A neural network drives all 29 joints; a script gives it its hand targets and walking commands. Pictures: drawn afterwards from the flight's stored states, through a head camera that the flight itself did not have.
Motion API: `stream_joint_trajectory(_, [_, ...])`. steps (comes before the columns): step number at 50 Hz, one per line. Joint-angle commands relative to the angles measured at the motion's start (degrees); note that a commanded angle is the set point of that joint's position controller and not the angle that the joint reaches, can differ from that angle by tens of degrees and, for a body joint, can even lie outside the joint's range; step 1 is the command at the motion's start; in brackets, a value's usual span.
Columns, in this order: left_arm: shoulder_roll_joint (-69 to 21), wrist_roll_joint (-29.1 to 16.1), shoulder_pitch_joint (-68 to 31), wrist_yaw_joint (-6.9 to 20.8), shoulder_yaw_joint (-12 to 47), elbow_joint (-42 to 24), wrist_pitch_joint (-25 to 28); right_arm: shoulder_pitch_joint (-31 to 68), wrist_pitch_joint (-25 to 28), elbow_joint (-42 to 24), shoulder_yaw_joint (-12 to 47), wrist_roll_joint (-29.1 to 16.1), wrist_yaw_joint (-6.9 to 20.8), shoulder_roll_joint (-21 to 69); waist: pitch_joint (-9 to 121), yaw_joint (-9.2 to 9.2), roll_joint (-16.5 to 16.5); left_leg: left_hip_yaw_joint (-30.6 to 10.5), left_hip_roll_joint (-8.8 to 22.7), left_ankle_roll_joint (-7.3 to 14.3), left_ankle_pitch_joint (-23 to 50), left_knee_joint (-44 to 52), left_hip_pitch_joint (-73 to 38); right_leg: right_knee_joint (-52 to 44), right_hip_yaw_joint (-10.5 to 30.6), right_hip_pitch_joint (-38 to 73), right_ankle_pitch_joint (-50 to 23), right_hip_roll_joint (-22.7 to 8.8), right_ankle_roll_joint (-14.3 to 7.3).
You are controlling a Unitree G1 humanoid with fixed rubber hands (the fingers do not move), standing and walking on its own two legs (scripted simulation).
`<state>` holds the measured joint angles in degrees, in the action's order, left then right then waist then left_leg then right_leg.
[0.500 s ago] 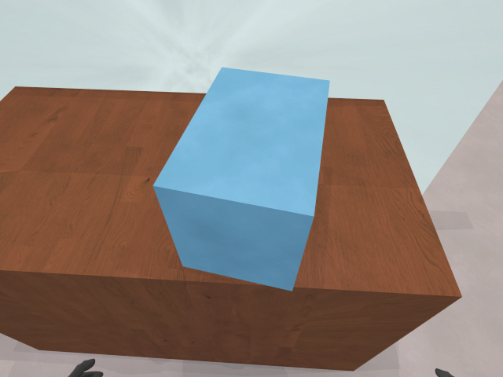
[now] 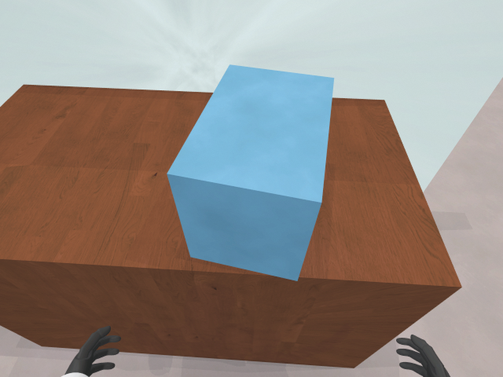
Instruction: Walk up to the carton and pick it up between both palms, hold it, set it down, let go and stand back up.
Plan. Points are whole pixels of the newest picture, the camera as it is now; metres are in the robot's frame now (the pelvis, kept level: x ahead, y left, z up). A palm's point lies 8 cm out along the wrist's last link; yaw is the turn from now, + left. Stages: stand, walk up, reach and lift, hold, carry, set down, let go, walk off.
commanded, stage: reach and lift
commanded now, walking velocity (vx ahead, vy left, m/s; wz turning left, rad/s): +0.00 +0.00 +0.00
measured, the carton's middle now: (261, 167) +0.47 -0.01 +0.06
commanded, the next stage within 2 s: none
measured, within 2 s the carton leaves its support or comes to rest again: neither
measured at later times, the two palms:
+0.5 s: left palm (74, 358) +0.17 +0.27 -0.02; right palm (410, 352) +0.17 -0.21 -0.01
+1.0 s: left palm (57, 324) +0.20 +0.28 +0.03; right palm (384, 320) +0.20 -0.17 +0.04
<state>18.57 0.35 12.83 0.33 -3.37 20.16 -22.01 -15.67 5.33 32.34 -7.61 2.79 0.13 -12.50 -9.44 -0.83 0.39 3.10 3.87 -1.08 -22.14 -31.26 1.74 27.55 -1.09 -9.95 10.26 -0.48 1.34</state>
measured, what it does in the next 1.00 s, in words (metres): stands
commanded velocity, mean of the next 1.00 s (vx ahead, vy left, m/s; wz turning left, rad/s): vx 0.00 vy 0.00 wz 0.00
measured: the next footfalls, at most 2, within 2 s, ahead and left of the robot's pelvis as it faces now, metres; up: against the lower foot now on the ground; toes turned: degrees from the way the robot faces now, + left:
none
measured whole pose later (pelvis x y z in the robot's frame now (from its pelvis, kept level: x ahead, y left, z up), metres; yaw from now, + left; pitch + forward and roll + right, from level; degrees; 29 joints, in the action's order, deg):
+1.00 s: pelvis +0.02 +0.03 +0.01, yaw +3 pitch -7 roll -3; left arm 22.5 -13.0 20.4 7.0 -1.0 -2.9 -5.7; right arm -26.3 -0.1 -5.7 -1.0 -9.5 -13.0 -2.6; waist -5.7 0.4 1.1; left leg 1.6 2.4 1.3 -21.0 -25.7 -1.7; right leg 16.7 -0.7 -2.6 7.6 -1.0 1.7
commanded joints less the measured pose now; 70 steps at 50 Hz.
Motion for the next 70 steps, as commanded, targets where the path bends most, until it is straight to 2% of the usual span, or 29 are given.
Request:
stream_joint_trajectory(1, [7.3,-1.3,-4.9,0.0,-2.2,-8.4,3.0,1.8,0.4,-10.8,-3.8,1.3,-1.5,-7.1,5.8,-0.41,2.6,4.6,-1.1,0.9,2.7,13.5,25.5,-0.1,-0.2,25.4,-5.9,3.0,-2.6])
stream_joint_trajectory(5, [8.4,-2.5,-4.9,0.6,-1.7,-10.4,4.2,0.7,-1.3,-16.4,-3.7,1.2,-2.7,-5.3,3.2,-0.42,3.6,5.2,0.2,1.4,1.6,16.8,28.1,0.6,-1.6,28.6,-5.5,4.1,-1.4])
stream_joint_trajectory(6, [8.0,-3.3,-4.7,0.7,-1.5,-9.3,4.6,-0.1,-1.4,-17.3,-2.4,0.9,-3.1,-4.5,5.0,0.74,1.7,5.3,-0.3,1.5,2.8,15.7,27.1,-1.1,-0.1,28.5,-5.7,3.2,-1.8])
stream_joint_trajectory(7, [9.6,-3.9,-4.1,1.3,-1.5,-11.2,4.7,-0.6,-2.4,-19.7,-2.3,1.0,-3.7,-3.5,3.3,-0.14,0.7,5.0,-0.2,1.7,2.7,16.4,26.1,-1.1,-0.7,27.1,-5.8,3.4,-1.3])
stream_joint_trajectory(10, [9.3,-3.2,-1.3,1.9,-3.1,-9.9,5.2,-1.4,-3.5,-21.8,-0.7,-1.3,-4.9,-0.8,2.8,2.85,-0.8,5.6,-2.7,0.4,8.8,15.2,21.2,-5.4,1.2,24.7,-7.0,1.4,-1.8])
stream_joint_trajectory(13, [8.1,-4.2,-2.0,3.0,-1.7,-14.1,5.4,-4.1,-5.1,-22.9,-0.4,-1.4,-6.3,1.0,2.8,1.14,0.3,4.6,-2.0,-0.1,8.1,17.0,18.0,-5.5,0.7,24.5,-7.3,1.9,-0.9])
stream_joint_trajectory(17, [10.5,-5.1,0.4,3.7,-3.9,-16.5,6.6,-6.4,-6.1,-29.1,2.2,-2.9,-7.6,3.9,3.2,3.07,0.4,5.4,-2.9,0.0,9.2,16.3,17.9,-7.5,2.1,23.7,-5.8,0.8,-1.1])
stream_joint_trajectory(18, [9.4,-4.5,1.0,3.7,-3.1,-17.7,6.7,-6.8,-6.3,-29.0,1.5,-3.6,-7.6,4.4,1.8,1.75,2.8,4.9,-2.6,-0.4,10.2,17.9,17.3,-7.4,1.0,24.0,-7.6,1.9,-1.0])
stream_joint_trajectory(19, [9.9,-4.4,1.0,3.9,-3.7,-19.0,7.2,-6.7,-6.6,-29.9,0.4,-3.5,-7.7,3.6,2.8,2.27,5.5,4.9,-1.8,0.0,9.6,18.6,19.7,-5.9,1.0,27.9,-8.5,2.7,-0.8])
stream_joint_trajectory(22, [11.6,-6.3,1.4,4.6,-4.0,-20.4,8.8,-8.1,-6.0,-32.6,1.4,-4.4,-8.8,4.8,5.2,1.37,3.1,4.7,-2.3,-0.5,12.8,17.0,18.6,-6.7,2.2,28.7,-10.6,1.7,-1.2])
stream_joint_trajectory(25, [12.0,-7.5,2.0,4.5,-3.8,-23.5,11.4,-9.7,-5.0,-36.1,2.6,-5.0,-9.9,6.9,6.8,2.55,2.7,4.5,-3.0,-1.8,18.2,14.9,15.7,-8.7,3.6,24.5,-12.7,0.2,-2.0])
stream_joint_trajectory(26, [12.0,-8.4,2.3,5.0,-3.7,-22.4,11.6,-9.1,-5.3,-35.9,3.0,-4.9,-10.3,7.1,6.3,1.17,1.7,3.8,-3.3,-1.7,17.3,14.3,15.1,-8.7,3.5,24.1,-12.2,0.2,-1.7])
stream_joint_trajectory(33, [12.2,-10.3,5.8,6.2,-3.7,-27.1,14.4,-11.6,-3.4,-39.4,3.7,-7.8,-11.7,6.4,8.1,1.19,5.7,2.2,-2.2,-3.3,25.2,12.3,14.9,-8.6,2.7,25.8,-15.4,1.2,-3.1])
stream_joint_trajectory(34, [11.3,-10.0,6.2,5.8,-3.4,-26.7,14.8,-11.7,-3.0,-38.0,3.2,-8.1,-11.6,5.6,7.4,2.18,7.1,1.8,-2.2,-4.0,26.3,13.0,14.9,-8.7,2.8,24.0,-14.5,1.7,-3.6])
stream_joint_trajectory(35, [12.5,-10.8,6.1,5.8,-3.3,-30.3,15.5,-11.6,-2.5,-40.9,2.9,-7.9,-11.7,6.2,9.3,1.83,7.2,1.9,-2.3,-3.2,25.1,12.7,13.1,-8.3,2.1,24.4,-13.2,1.5,-3.2])
stream_joint_trajectory(37, [11.9,-12.1,4.9,6.4,-2.5,-26.6,15.5,-10.9,-3.4,-40.6,3.5,-7.8,-12.0,5.5,6.4,0.32,4.1,1.1,-2.1,-2.2,20.6,12.6,14.7,-9.0,2.8,23.2,-10.5,1.1,-3.8])
stream_joint_trajectory(38, [11.4,-12.0,6.4,6.3,-3.0,-29.3,16.4,-11.5,-2.7,-44.2,4.1,-9.0,-12.0,6.9,8.1,1.98,5.0,0.7,-1.8,-2.3,22.7,12.8,15.6,-8.2,2.5,24.4,-12.3,1.5,-3.9])
stream_joint_trajectory(41, [10.9,-12.7,5.4,6.6,-2.0,-27.7,16.8,-10.4,-3.0,-43.8,4.5,-10.5,-12.3,5.5,6.7,1.22,4.3,-0.4,-1.5,-3.0,27.0,11.6,15.1,-8.1,2.0,23.4,-14.0,1.8,-4.6])
stream_joint_trajectory(42, [11.6,-12.9,4.8,6.6,-1.8,-33.1,17.8,-9.7,-2.6,-45.7,5.3,-10.9,-12.5,6.6,8.4,1.23,6.1,-0.4,-1.2,-2.6,27.2,11.9,13.4,-7.5,1.5,24.3,-13.5,2.1,-4.1])
stream_joint_trajectory(44, [11.5,-12.8,5.5,6.3,-1.8,-32.3,18.0,-9.4,-2.6,-45.7,4.2,-11.4,-12.4,5.8,7.2,1.48,6.3,-1.0,-0.7,-3.5,30.7,11.7,13.0,-7.7,1.1,23.1,-12.5,2.8,-4.6])
stream_joint_trajectory(47, [12.0,-14.0,5.8,6.7,-2.7,-31.1,18.6,-9.5,-2.8,-48.9,4.1,-11.6,-13.1,6.2,7.2,1.19,2.9,-1.1,-1.6,-2.0,24.8,11.7,14.8,-9.0,2.3,24.2,-11.9,1.8,-4.6])
stream_joint_trajectory(48, [12.3,-13.2,4.6,6.4,-1.6,-32.1,18.8,-10.1,-3.0,-47.1,5.6,-12.3,-13.4,7.0,7.1,1.75,5.3,-0.8,-1.5,-2.5,27.0,11.2,13.7,-9.1,3.0,22.1,-12.3,1.0,-5.2])
stream_joint_trajectory(52, [12.2,-14.5,1.5,7.0,-1.2,-33.7,19.4,-9.1,-4.7,-49.2,6.1,-11.8,-14.3,7.4,5.8,-0.41,5.6,-1.4,-1.8,-2.1,21.8,11.8,13.0,-10.0,2.5,21.9,-9.3,1.2,-5.2])
stream_joint_trajectory(53, [12.2,-14.2,1.5,6.9,-2.0,-33.9,20.0,-9.8,-5.0,-48.6,6.6,-12.3,-14.8,7.8,5.9,1.01,6.6,-1.4,-1.5,-2.4,22.0,12.1,14.2,-9.8,2.9,21.7,-9.0,0.8,-5.6])
stream_joint_trajectory(58, [13.2,-16.7,-4.0,6.7,-0.7,-33.6,18.7,-3.7,-7.3,-51.3,5.7,-12.1,-15.2,5.9,6.6,-0.88,7.4,-1.6,-0.5,-1.6,18.3,13.9,17.6,-8.1,2.0,24.9,-8.6,1.7,-5.1])
stream_joint_trajectory(61, [12.3,-16.8,-5.6,6.3,-0.5,-32.3,17.1,-3.7,-10.4,-49.8,5.3,-11.9,-15.1,6.0,5.1,-0.34,8.7,-2.0,-0.1,-1.2,17.3,15.2,18.0,-8.0,1.8,26.0,-8.4,1.9,-4.9])
stream_joint_trajectory(64, [12.3,-17.8,-8.9,6.2,-0.1,-33.2,15.7,0.1,-13.0,-52.9,4.5,-12.8,-15.1,5.0,8.2,-0.99,5.7,-3.0,0.4,-0.7,17.6,15.0,17.7,-7.2,1.7,25.7,-10.2,2.1,-4.7])
stream_joint_trajectory(66, [12.9,-17.8,-12.0,7.0,-1.3,-27.5,13.1,3.0,-15.5,-51.3,5.2,-13.8,-15.6,5.1,6.9,-0.46,3.1,-2.5,-1.0,-1.4,19.0,14.2,16.2,-10.1,3.1,23.2,-9.9,0.6,-5.0])
stream_joint_trajectory(70, [13.4,-16.3,-16.7,7.4,-2.7,-30.8,10.5,6.9,-18.2,-54.8,4.9,-13.8,-16.2,4.4,11.1,0.3,4.0,-1.9,-1.5,-1.7,20.8,14.0,14.1,-9.0,2.4,21.8,-11.1,1.3,-4.5])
